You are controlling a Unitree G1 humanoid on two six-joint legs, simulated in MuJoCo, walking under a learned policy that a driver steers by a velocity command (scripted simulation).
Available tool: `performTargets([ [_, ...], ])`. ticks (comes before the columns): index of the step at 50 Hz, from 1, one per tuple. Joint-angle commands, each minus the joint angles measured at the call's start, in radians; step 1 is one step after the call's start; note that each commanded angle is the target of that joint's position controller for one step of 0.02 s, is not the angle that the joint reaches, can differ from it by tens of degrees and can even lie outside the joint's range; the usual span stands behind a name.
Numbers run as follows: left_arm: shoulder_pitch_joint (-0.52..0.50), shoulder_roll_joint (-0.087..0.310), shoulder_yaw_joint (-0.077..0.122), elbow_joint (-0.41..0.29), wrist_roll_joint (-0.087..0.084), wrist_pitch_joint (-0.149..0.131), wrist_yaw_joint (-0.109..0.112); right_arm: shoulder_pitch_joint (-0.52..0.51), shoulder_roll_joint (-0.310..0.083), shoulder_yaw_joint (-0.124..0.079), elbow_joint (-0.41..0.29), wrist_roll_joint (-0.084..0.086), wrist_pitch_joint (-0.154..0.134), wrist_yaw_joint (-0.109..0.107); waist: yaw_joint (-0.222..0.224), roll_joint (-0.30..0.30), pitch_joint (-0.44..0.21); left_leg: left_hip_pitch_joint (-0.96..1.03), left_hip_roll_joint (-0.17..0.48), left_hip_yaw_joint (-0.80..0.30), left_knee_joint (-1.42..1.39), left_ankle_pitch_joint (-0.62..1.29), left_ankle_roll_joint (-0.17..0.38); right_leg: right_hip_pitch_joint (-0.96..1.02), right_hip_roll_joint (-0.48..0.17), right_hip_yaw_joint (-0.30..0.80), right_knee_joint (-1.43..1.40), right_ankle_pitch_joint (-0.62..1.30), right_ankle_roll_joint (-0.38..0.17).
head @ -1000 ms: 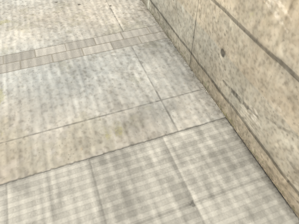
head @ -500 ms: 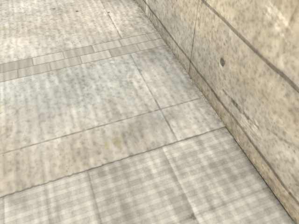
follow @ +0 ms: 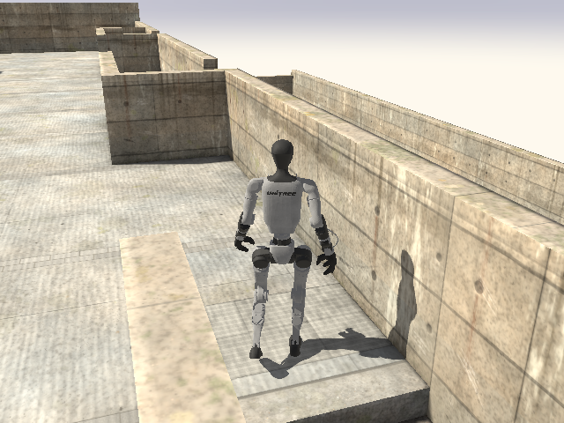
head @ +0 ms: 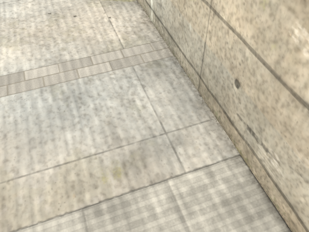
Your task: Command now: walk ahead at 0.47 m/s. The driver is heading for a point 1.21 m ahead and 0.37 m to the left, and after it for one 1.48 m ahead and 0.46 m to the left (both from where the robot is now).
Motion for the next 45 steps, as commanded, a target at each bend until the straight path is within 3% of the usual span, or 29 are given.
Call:
performTargets([
  [1, 0.048, 0.104, 0.024, -0.017, 0.012, -0.017, -0.010, -0.041, -0.102, -0.026, -0.103, -0.022, -0.023, 0.002, 0.011, -0.033, -0.021, -0.396, 0.123, -0.044, 0.105, 0.148, 0.007, 0.238, -0.278, 0.428, -0.367, -0.108, -0.155],
  [4, 0.083, 0.096, 0.019, 0.028, 0.007, -0.037, -0.022, -0.011, -0.055, -0.016, -0.098, -0.024, 0.013, 0.002, -0.026, -0.064, -0.007, -0.401, 0.148, -0.034, 0.086, 0.196, -0.016, 0.133, -0.255, 0.315, -0.401, -0.009, -0.179],
  [8, 0.156, 0.135, 0.018, 0.074, 0.001, -0.039, -0.006, -0.174, -0.077, -0.016, -0.161, -0.044, 0.013, -0.003, 0.011, -0.046, 0.039, -0.497, 0.156, -0.022, -0.133, 0.394, -0.043, 0.123, -0.230, 0.230, -0.414, 0.108, -0.177],
  [11, 0.211, 0.156, 0.014, 0.088, -0.003, -0.033, 0.005, -0.301, -0.058, -0.004, -0.195, -0.035, 0.000, 0.007, 0.065, -0.043, 0.033, -0.408, 0.110, 0.027, -0.391, 0.535, -0.042, 0.139, -0.200, 0.152, -0.400, 0.179, -0.132],
  [14, 0.273, 0.194, 0.019, 0.112, -0.010, -0.022, 0.009, -0.394, -0.053, 0.002, -0.233, -0.020, -0.009, 0.026, 0.104, -0.057, 0.046, -0.409, 0.087, 0.029, -0.514, 0.530, -0.045, 0.244, -0.247, 0.170, -0.372, 0.131, -0.123],
  [17, 0.306, 0.198, 0.021, 0.125, -0.009, 0.003, 0.014, -0.454, -0.064, 0.002, -0.269, -0.017, -0.017, 0.056, 0.124, -0.061, 0.071, -0.445, 0.068, 0.030, -0.613, 0.427, -0.021, 0.371, -0.293, 0.193, -0.306, 0.136, -0.111],
  [19, 0.294, 0.216, 0.026, 0.125, -0.009, 0.014, 0.014, -0.420, -0.080, -0.003, -0.274, -0.018, -0.023, 0.069, 0.096, -0.087, 0.049, -0.347, 0.037, 0.051, -0.660, 0.331, 0.010, 0.397, -0.309, 0.197, -0.249, 0.244, -0.090],
  [20, 0.276, 0.228, 0.028, 0.122, -0.009, 0.018, 0.013, -0.362, -0.103, -0.013, -0.264, -0.021, -0.026, 0.069, 0.061, -0.101, 0.011, -0.241, 0.004, 0.077, -0.677, 0.293, 0.029, 0.398, -0.298, 0.183, -0.184, 0.403, -0.075],
  [21, 0.262, 0.226, 0.026, 0.118, -0.007, 0.022, 0.012, -0.231, -0.142, -0.035, -0.228, -0.025, -0.027, 0.064, -0.010, -0.092, -0.068, -0.057, -0.037, 0.113, -0.700, 0.292, 0.057, 0.376, -0.250, 0.140, -0.029, 0.573, -0.051],
  [22, 0.253, 0.189, 0.010, 0.098, 0.008, 0.018, 0.015, -0.029, -0.212, -0.059, -0.181, -0.034, -0.027, 0.051, -0.091, -0.051, -0.211, 0.272, 0.046, 0.031, -0.629, 0.383, 0.111, 0.201, -0.197, 0.090, 0.240, 0.508, -0.012],
  [23, 0.380, 0.067, -0.029, 0.073, 0.007, -0.009, 0.006, 0.091, -0.324, -0.086, -0.161, -0.050, -0.024, 0.044, -0.071, 0.196, -0.399, 0.725, 0.325, -0.450, -0.678, 0.235, 0.288, -0.235, -0.032, 0.044, 0.687, 0.059, 0.066],
  [24, 0.374, 0.102, -0.023, 0.097, -0.008, -0.040, -0.004, 0.139, -0.245, -0.069, -0.153, -0.037, -0.015, 0.042, -0.100, 0.261, -0.506, 0.795, 0.379, -0.752, -0.868, 0.142, 0.330, -0.374, 0.014, 0.208, 0.847, -0.358, 0.067],
  [25, 0.268, 0.184, 0.001, 0.065, -0.040, -0.052, -0.008, 0.068, -0.200, -0.052, -0.155, -0.035, -0.008, 0.035, -0.096, 0.190, -0.333, 0.682, 0.344, -0.592, -0.873, 0.103, 0.270, -0.478, -0.045, 0.206, 0.919, -0.306, 0.060],
  [26, 0.179, 0.190, 0.000, 0.038, -0.036, -0.054, -0.005, -0.020, -0.175, -0.042, -0.170, -0.032, -0.003, 0.028, -0.070, 0.104, -0.216, 0.504, 0.312, -0.437, -0.881, 0.177, 0.238, -0.473, -0.102, 0.160, 0.884, -0.214, 0.055],
  [27, 0.139, 0.180, 0.001, 0.027, -0.015, -0.048, 0.000, -0.093, -0.148, -0.031, -0.174, -0.038, -0.001, 0.030, -0.026, 0.039, -0.130, 0.326, 0.271, -0.337, -0.914, 0.266, 0.223, -0.417, -0.143, 0.138, 0.804, -0.146, 0.057],
  [28, 0.150, 0.171, 0.008, 0.028, -0.007, -0.032, 0.004, -0.137, -0.118, -0.021, -0.177, -0.047, -0.007, 0.034, 0.021, 0.051, -0.089, 0.200, 0.232, -0.263, -0.953, 0.310, 0.207, -0.336, -0.176, 0.143, 0.741, -0.107, 0.057],
  [30, 0.201, 0.128, 0.003, 0.043, -0.008, 0.000, 0.009, -0.167, -0.112, -0.020, -0.167, -0.042, -0.021, 0.042, 0.065, 0.076, -0.069, 0.093, 0.197, -0.188, -1.014, 0.342, 0.211, -0.251, -0.181, 0.133, 0.687, -0.067, 0.067],
  [32, 0.180, 0.122, 0.005, 0.035, 0.000, 0.013, 0.015, -0.157, -0.133, -0.027, -0.147, -0.039, -0.029, 0.043, 0.076, 0.062, -0.039, 0.065, 0.184, -0.121, -1.044, 0.406, 0.217, -0.266, -0.183, 0.129, 0.608, -0.005, 0.082],
  [35, 0.065, 0.108, 0.000, 0.003, 0.008, 0.007, 0.012, -0.120, -0.147, -0.031, -0.121, -0.035, -0.020, 0.030, 0.047, 0.040, -0.009, 0.111, 0.162, -0.054, -1.057, 0.447, 0.198, -0.307, -0.186, 0.120, 0.391, 0.152, 0.093],
  [38, -0.030, 0.095, -0.011, -0.020, 0.008, -0.003, 0.001, -0.117, -0.179, -0.038, -0.111, -0.034, -0.013, 0.024, 0.009, 0.060, 0.014, 0.131, 0.142, -0.011, -1.062, 0.423, 0.180, -0.250, -0.162, 0.090, 0.182, 0.241, 0.091],
  [42, -0.149, 0.118, -0.014, -0.066, -0.007, -0.014, -0.018, -0.049, -0.205, -0.045, -0.069, -0.017, -0.004, 0.029, -0.046, 0.044, 0.049, 0.256, 0.194, -0.045, -1.026, 0.356, 0.191, -0.267, -0.139, 0.078, 0.046, 0.206, 0.075],
  [45, -0.144, 0.149, -0.012, -0.079, -0.010, -0.025, -0.021, -0.033, -0.222, -0.050, -0.046, -0.013, 0.005, 0.029, -0.029, 0.062, 0.047, 0.322, 0.217, -0.080, -0.955, 0.406, 0.169, -0.194, -0.114, 0.069, -0.025, 0.102, 0.051],
])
